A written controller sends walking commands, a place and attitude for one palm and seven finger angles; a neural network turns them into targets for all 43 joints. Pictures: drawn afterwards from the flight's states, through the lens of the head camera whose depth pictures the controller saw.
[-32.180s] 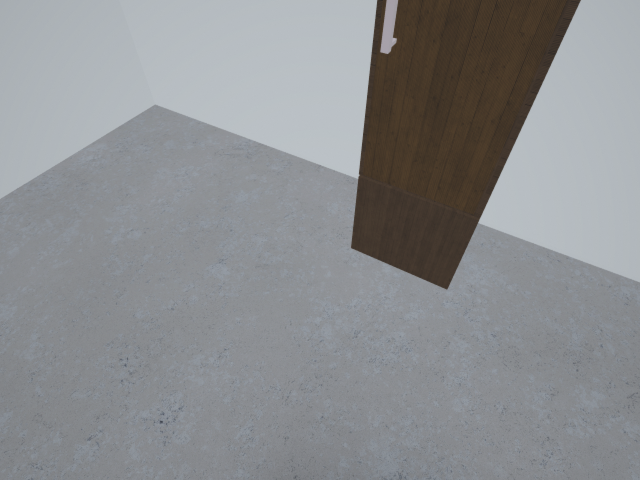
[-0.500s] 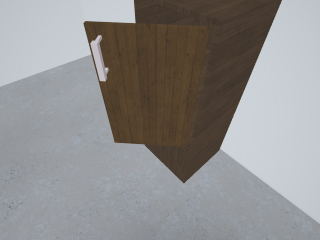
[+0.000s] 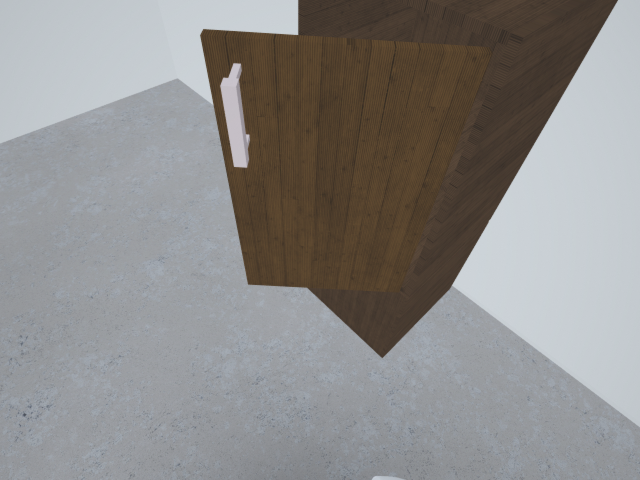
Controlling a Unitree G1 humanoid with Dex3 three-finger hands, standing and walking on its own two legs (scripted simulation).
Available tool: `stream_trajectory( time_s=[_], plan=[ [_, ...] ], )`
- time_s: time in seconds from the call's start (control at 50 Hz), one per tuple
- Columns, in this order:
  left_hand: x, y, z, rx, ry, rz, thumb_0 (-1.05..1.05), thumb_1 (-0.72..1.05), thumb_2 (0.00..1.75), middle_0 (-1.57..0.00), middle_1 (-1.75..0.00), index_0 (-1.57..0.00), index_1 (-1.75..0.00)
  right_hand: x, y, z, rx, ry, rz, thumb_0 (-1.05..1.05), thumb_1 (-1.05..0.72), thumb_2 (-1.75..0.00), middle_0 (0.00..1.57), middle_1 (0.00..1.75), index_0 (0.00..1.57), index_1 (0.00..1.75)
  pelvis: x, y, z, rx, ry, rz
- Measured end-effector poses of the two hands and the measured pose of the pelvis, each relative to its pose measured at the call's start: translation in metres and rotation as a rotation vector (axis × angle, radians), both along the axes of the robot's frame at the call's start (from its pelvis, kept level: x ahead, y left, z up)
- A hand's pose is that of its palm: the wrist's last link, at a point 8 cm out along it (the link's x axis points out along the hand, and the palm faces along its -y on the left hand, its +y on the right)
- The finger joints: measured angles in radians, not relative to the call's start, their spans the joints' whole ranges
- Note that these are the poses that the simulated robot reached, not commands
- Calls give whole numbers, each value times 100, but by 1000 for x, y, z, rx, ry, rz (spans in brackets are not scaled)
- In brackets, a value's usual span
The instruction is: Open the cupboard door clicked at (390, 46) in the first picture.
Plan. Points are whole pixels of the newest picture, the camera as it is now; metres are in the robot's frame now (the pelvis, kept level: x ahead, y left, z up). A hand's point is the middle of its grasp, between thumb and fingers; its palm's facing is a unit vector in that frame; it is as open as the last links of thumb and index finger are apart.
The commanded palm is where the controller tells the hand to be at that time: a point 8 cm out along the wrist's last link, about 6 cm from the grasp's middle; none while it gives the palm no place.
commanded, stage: come to a stop and stand still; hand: left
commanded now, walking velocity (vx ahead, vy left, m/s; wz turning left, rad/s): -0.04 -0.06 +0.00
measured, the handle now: (238, 117) +0.55 +0.15 +0.15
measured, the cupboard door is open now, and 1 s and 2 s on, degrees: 44 44 44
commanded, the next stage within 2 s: look again from close up in 0.58 s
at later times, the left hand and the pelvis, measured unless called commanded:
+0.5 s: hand out of the picture +0.01 +0.15 -0.17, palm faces +0.06 -0.98 -0.18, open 7.2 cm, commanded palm none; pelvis -0.02 -0.03 +0.00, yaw +1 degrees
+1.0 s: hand out of the picture -0.03 +0.16 -0.17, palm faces +0.05 -0.98 -0.20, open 7.4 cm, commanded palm none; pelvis -0.01 -0.02 +0.00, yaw +1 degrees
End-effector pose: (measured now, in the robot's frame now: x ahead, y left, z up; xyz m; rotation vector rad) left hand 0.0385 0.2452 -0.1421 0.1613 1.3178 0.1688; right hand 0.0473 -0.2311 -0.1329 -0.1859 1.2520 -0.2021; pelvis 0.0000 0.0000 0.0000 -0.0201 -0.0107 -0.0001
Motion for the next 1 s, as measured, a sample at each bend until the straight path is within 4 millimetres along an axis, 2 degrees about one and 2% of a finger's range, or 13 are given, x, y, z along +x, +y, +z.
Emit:
stream_trajectory(
  time_s=[0.08, 0.16, 0.28, 0.36, 0.44, 0.52, 0.64, 0.72, 0.84, 1.0],
  plan=[
    [21, -7, 7, 10, -63, -23, 0, 91, 90, -20, -30, -20, -30, -13, -10, -5, 5, 22, -19, 0, -92, -90, 20, 30, 20, 30, -6, -5, 0, -1, -1, 1],
    [28, -21, 8, 26, -126, -34, 0, 91, 90, -20, -30, -20, -30, -27, -26, -16, 25, 47, -34, 0, -91, -90, 20, 30, 20, 30, -11, -18, -8, 17, 0, 7],
    [9, -46, 5, -4, -100, -31, 0, 91, 90, -20, -30, -20, -30, -46, -34, -16, 38, 90, -50, 0, -91, -90, 20, 30, 20, 30, -16, -27, -5, -2, -3, 16],
    [-2, -48, -6, -26, -80, -5, 0, 93, 90, -21, -30, -20, -30, -59, -27, -15, 33, 106, -45, 0, -91, -90, 20, 30, 19, 30, -17, -27, -8, -13, -8, 26],
    [-19, -46, -5, -32, -45, 18, 0, 94, 90, -21, -30, -20, -30, -68, -14, -9, 59, 139, -21, 0, -91, -90, 20, 30, 19, 30, -19, -28, -1, 4, -9, 23],
    [-44, -47, -2, -32, 5, 35, 0, 93, 90, -20, -30, -20, -30, -73, -9, -9, 73, 164, -7, 1, -93, -90, 20, 30, 20, 30, -21, -27, 3, 11, -7, 26],
    [-83, -47, -4, -22, 91, 26, 0, 92, 90, -20, -30, -20, -30, -67, -9, -15, 79, 113, 12, 1, -93, -90, 20, 30, 20, 30, -23, -20, -3, 0, -2, 31],
    [-93, -41, -3, -16, 113, 36, 0, 91, 90, -20, -30, -20, -30, -59, -4, -19, 84, 77, 30, 1, -92, -90, 20, 30, 20, 30, -21, -15, -5, 8, -3, 35],
    [-90, -36, 2, -6, 98, 49, 0, 91, 90, -20, -30, -20, -30, -50, -3, -19, 87, 74, 52, 1, -93, -90, 20, 30, 20, 30, -16, -12, -3, 21, 0, 33],
    [-70, -39, 3, -12, 75, 33, 0, 91, 90, -20, -30, -20, -30, -37, -9, -14, 75, 67, 55, 1, -93, -90, 20, 30, 20, 30, -9, -15, 0, 26, 2, 25]
  ],
)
